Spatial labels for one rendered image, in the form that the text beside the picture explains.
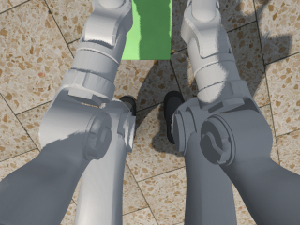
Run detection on robot left upper arm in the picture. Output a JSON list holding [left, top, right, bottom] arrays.
[[0, 100, 112, 225]]

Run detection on robot right forearm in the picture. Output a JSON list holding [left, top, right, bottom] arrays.
[[180, 0, 273, 138]]

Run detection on right robot shin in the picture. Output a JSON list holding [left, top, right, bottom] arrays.
[[171, 97, 219, 140]]

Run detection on carton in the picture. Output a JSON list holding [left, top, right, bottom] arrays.
[[121, 0, 173, 60]]

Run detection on left robot foot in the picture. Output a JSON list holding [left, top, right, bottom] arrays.
[[119, 96, 137, 116]]

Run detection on robot right upper arm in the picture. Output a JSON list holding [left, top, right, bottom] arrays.
[[200, 109, 300, 225]]

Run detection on robot left forearm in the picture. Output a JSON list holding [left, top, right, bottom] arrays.
[[38, 0, 133, 140]]

